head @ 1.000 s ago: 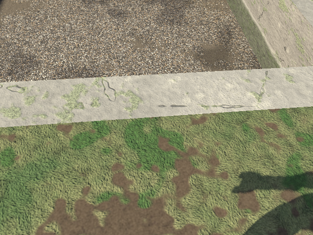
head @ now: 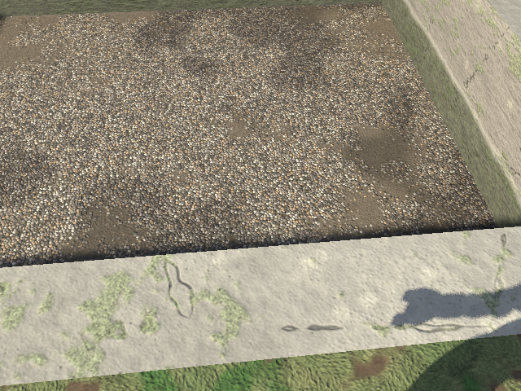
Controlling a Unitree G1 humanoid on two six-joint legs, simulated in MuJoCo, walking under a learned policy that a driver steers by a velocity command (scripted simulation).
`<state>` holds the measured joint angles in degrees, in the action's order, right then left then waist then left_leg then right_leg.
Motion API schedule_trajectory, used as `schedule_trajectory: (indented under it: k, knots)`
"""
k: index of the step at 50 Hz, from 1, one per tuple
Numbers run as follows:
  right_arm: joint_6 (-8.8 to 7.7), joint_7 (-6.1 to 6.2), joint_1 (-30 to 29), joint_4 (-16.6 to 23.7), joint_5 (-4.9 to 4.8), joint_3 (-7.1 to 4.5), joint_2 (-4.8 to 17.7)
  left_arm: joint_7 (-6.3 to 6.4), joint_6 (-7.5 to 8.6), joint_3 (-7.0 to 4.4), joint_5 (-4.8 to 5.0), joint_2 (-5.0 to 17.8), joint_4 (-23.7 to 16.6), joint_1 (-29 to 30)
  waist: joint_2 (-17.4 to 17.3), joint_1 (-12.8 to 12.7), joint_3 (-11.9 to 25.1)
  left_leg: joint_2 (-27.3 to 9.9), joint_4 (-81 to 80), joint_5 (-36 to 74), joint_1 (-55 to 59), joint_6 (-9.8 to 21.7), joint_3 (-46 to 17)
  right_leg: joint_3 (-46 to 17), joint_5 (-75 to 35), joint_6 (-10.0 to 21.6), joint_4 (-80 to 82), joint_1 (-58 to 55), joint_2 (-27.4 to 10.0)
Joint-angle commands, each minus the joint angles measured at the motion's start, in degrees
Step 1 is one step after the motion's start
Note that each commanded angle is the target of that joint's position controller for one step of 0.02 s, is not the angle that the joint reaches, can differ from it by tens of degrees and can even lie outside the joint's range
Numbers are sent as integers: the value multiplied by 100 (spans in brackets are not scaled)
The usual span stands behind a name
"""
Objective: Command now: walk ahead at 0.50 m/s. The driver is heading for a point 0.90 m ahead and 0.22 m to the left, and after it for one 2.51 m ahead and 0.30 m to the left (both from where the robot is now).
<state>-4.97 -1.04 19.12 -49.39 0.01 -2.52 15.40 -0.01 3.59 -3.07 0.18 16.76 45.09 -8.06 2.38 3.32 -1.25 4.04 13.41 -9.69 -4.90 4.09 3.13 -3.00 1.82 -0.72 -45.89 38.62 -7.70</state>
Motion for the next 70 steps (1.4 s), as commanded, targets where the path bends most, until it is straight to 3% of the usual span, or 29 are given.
schedule_trajectory:
  k: [1,7,10,11,12,13,15,17,22,27,32,34,36,37,38,39,40,42,45,48,55,59,60,61,62,64,65,68,70]
  knots:
    - [-61,75,-109,289,-60,-227,1009,-63,108,10,18,165,-392,470,-507,6,-174,-1373,-710,1017,-363,757,-630,217,-861,-35,933,-403,158]
    - [135,126,273,1,-123,-292,1130,-247,190,-2,68,338,-678,1054,-595,60,-277,-1891,-129,1484,810,657,-821,182,-157,253,1695,-249,341]
    - [239,148,-5,43,-106,-272,1069,-219,203,-244,46,775,-244,-372,-665,-726,554,-1509,1452,3501,756,371,-477,557,59,599,1920,-2231,749]
    - [249,177,23,169,-40,-156,842,-172,176,-368,-38,1143,-26,-1399,-284,-1084,1379,-1160,3029,2569,-261,133,-226,-99,-411,927,1614,-3921,90]
    - [118,113,857,244,-3,28,242,-143,118,-496,-45,1704,81,-1843,1077,-787,2229,-136,5378,-612,-2693,-345,-159,-2663,251,1948,1836,-6156,-1329]
    - [0,85,758,99,-124,-43,553,-190,89,-340,78,1111,111,-1951,1092,-994,2603,-71,6157,-2437,-3376,-319,-988,-3659,1010,2070,2563,-6220,-1444]
    - [-84,100,-171,424,-282,-157,944,-189,81,-177,71,658,-35,-1044,300,-802,967,-716,6248,-1741,-3927,-178,-750,-2224,1379,1605,2835,-4601,-1029]
    - [-8,143,-261,455,-132,-204,828,-194,137,-77,-45,356,-79,-503,256,-421,376,-1116,5499,-937,-3372,-190,-792,-1508,930,1438,3228,-3272,-629]
    - [191,263,-371,507,6,-141,392,-36,141,-153,-139,527,113,-753,174,-239,85,-1184,4388,-147,-3245,-465,-633,-604,-961,1611,3475,-2715,-482]
    - [182,152,-1013,548,-38,-32,128,94,129,-194,-74,590,335,-1057,116,-498,-21,-966,2800,1478,-2813,-365,-379,233,-1100,1259,3358,-2753,-351]
    - [347,37,-1452,848,-71,-25,147,109,-83,-251,82,604,622,-1491,67,-668,-359,-779,2502,599,-3215,21,-350,304,-1237,1207,2803,-3626,-802]
    - [393,4,-1262,906,-67,-70,205,136,-166,-290,126,719,585,-1335,117,-505,-244,-637,2394,64,-2837,193,-155,408,-2028,1104,2386,-3800,-863]
    - [394,31,97,544,-39,-301,540,186,-212,-267,184,721,524,-990,-15,190,480,-177,1980,492,-841,428,206,923,-3069,761,767,-3389,-376]
    - [433,118,961,392,-76,-491,1100,220,-175,-217,94,593,418,-981,-871,477,990,-1004,1665,1318,519,852,-1266,1199,-1389,376,-1280,-2251,135]
    - [427,52,1056,342,-144,-440,1447,111,-11,-7,-61,-107,204,-1598,-2037,-87,1644,-2176,834,517,1974,1878,-4211,501,3331,30,-3134,-305,1212]
    - [431,15,1011,430,-138,-370,1017,44,126,-131,168,353,180,-1254,-1420,183,1709,-2292,391,-933,1805,1854,-4639,-360,3215,83,-3462,298,951]
    - [457,20,668,524,-67,-310,746,51,156,-197,311,557,24,-799,-1076,168,802,-2116,348,-1235,1161,1603,-4037,-244,2895,155,-3437,737,740]
    - [461,60,64,759,44,-202,367,193,144,-235,74,577,-86,-454,-337,-111,221,-1629,376,-788,-168,1243,-3089,-193,1996,155,-2855,448,440]
    - [381,184,-68,928,112,-199,358,221,-30,-225,-27,344,-177,-760,-602,-483,321,-1186,376,-235,-995,1146,-2616,-265,1462,37,-2068,-160,338]
    - [312,328,412,854,43,-277,502,233,-78,-150,-107,185,-374,-272,-559,-326,171,-1105,382,-429,-982,1117,-2631,-276,675,-11,-895,145,379]
    - [617,386,785,863,136,-186,334,38,-12,27,-229,-117,-651,270,-1009,-244,365,-670,1140,1334,-1847,726,-2356,120,-288,151,-141,-1536,977]
    - [763,489,6,1438,-147,-165,461,71,14,-41,-102,164,-968,-17,-1029,-724,-76,-535,1722,452,-1564,576,-3024,-29,830,110,1402,-2192,939]
    - [720,494,-125,1549,-123,-121,325,62,55,-119,-153,390,-875,-604,-785,-939,378,-325,2575,386,-1714,370,-2977,-546,91,325,1736,-3171,483]
    - [681,488,361,1613,-6,7,11,61,16,-206,-379,843,-792,-1247,725,-852,995,401,4403,-1243,-2451,-62,-2297,-1395,-2084,940,1404,-4443,-541]
    - [698,500,1303,1609,-329,15,59,-9,-183,-222,-386,883,-734,-1360,2475,-465,1468,625,5945,-2906,-3239,-291,-1955,-3471,-1534,1932,2032,-4601,-1623]
    - [716,500,154,1749,-349,-203,785,-16,-216,-72,-161,368,-1146,-678,474,-458,227,190,7479,-2102,-3902,-596,-1640,-2974,-166,1800,2299,-3194,-1515]
    - [807,499,-43,1823,-245,-199,776,-13,-205,-5,-179,288,-1261,-378,132,-365,16,42,7706,-1894,-3773,-676,-1513,-2340,-78,1644,2360,-2680,-1266]
    - [984,448,-9,2116,-199,-54,558,19,-222,88,-372,293,-1324,85,378,-116,-36,-334,7088,-1137,-3437,-731,-1514,-1023,-467,1329,2481,-2236,-545]
    - [999,453,-217,2374,-233,88,376,49,-317,37,-301,426,-1100,-203,531,-166,189,-590,6166,-1184,-3595,-710,-1353,-643,-1479,1358,2230,-2960,-600]
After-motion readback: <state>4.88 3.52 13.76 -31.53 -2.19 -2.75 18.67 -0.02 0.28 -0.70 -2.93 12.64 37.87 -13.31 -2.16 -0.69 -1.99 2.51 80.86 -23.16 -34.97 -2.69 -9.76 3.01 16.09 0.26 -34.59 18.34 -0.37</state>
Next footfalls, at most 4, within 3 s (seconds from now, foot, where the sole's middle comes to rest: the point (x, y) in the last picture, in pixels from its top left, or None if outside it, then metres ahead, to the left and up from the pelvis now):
0.22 right None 0.31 -0.15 -0.79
0.74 left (221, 366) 0.56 0.08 -0.79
1.20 right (275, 289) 0.77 -0.07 -0.79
1.60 left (166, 316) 0.70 0.23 -0.79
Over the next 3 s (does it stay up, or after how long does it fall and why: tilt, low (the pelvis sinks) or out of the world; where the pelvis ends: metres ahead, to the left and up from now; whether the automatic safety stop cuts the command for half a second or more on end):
stays up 0.64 0.15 -0.01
